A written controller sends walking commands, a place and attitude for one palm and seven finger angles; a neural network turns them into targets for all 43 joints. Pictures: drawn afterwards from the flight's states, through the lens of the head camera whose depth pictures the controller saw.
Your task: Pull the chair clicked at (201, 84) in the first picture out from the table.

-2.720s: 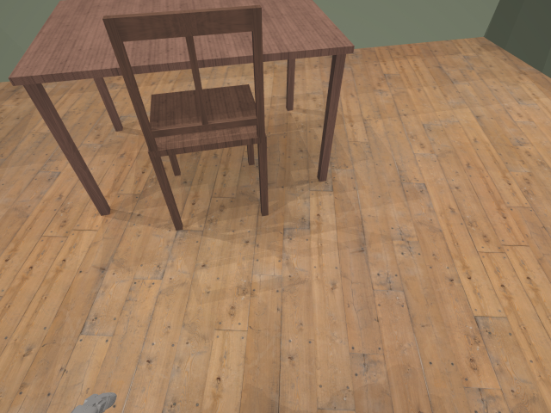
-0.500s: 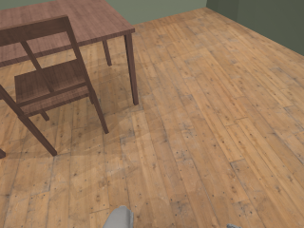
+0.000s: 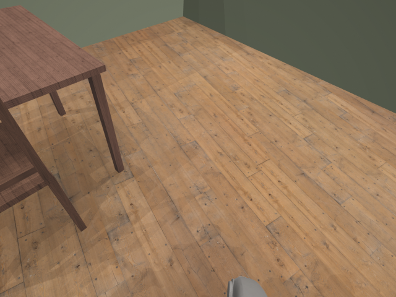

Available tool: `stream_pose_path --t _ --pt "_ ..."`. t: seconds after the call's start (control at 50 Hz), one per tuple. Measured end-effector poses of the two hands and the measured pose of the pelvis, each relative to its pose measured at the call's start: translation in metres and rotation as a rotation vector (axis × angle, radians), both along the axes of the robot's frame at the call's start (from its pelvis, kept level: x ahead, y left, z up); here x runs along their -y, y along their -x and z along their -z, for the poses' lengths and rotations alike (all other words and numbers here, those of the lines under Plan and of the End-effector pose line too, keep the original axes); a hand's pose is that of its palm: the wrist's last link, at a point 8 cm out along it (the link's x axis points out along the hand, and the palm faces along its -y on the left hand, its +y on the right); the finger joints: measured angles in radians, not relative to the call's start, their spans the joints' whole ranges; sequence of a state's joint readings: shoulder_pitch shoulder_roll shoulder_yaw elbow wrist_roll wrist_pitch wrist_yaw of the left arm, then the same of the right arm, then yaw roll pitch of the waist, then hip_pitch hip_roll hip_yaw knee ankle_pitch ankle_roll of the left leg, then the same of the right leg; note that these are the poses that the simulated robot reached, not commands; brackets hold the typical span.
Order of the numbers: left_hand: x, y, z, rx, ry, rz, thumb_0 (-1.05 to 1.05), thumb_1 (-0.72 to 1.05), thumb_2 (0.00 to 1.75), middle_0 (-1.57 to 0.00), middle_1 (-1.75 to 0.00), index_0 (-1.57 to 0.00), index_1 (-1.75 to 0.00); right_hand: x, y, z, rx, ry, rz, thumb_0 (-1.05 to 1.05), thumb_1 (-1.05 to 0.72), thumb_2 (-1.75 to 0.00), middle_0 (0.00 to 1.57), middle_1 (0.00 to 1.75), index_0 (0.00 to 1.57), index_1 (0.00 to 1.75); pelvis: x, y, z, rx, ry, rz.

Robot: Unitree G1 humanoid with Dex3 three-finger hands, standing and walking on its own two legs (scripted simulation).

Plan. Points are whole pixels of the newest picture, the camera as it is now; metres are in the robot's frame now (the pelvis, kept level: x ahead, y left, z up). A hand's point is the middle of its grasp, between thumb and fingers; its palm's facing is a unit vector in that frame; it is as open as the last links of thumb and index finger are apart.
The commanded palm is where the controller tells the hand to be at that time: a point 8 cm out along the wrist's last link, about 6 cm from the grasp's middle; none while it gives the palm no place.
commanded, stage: walk to a spot facing it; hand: left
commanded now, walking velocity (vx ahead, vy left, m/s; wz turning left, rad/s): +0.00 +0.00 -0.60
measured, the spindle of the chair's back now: out of the picture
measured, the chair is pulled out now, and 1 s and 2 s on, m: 0.00 0.00 0.00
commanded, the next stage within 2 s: none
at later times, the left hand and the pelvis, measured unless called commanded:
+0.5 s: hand (152, 245) +0.27 +0.13 -0.18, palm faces -0.28 -0.94 -0.21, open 7.4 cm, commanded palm none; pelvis +0.13 -0.02 -0.02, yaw -17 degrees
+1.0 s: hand (127, 219) +0.34 +0.22 -0.18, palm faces -0.49 -0.85 -0.18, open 7.4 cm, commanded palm none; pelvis +0.18 +0.06 +0.00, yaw -35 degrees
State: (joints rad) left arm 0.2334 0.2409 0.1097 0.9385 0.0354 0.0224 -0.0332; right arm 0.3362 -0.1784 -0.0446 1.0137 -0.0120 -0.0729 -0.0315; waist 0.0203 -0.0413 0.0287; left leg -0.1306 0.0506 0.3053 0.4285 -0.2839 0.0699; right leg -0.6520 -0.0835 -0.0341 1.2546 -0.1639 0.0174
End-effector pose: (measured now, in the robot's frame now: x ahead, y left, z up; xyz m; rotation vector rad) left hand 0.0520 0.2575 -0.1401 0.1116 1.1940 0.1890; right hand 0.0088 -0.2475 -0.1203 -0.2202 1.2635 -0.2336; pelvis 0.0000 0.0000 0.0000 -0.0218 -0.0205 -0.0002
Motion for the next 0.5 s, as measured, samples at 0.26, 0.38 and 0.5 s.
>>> stream_pose_path --t 0.26,0.38,0.5 --pt "0.061 -0.183 0.009 0.03 0.044 0.3 0.01 0.91 0.9 -0.2 -0.3 -0.19 -0.3 -0.043 0.056 0.021 -0.278 -0.107 0.285 0.0 -0.91 -0.9 0.2 0.3 0.2 0.3 0.002 -0.078 0.014 -0.025 -0.009 0.155" --pt "0.092 -0.231 0.018 0.091 0.032 0.362 0.01 0.9 0.9 -0.2 -0.3 -0.19 -0.3 -0.034 0.014 0.044 -0.264 -0.155 0.35 0.01 -0.9 -0.89 0.2 0.3 0.2 0.3 0.019 -0.11 0.029 -0.019 -0.01 0.223" --pt "0.077 -0.229 0.008 0.01 -0.02 0.379 0.01 0.9 0.9 -0.2 -0.3 -0.2 -0.3 0.001 -0.094 0.033 0.013 -0.091 0.324 0.01 -0.91 -0.89 0.2 0.3 0.2 0.3 0.017 -0.128 0.016 -0.009 -0.01 0.297"
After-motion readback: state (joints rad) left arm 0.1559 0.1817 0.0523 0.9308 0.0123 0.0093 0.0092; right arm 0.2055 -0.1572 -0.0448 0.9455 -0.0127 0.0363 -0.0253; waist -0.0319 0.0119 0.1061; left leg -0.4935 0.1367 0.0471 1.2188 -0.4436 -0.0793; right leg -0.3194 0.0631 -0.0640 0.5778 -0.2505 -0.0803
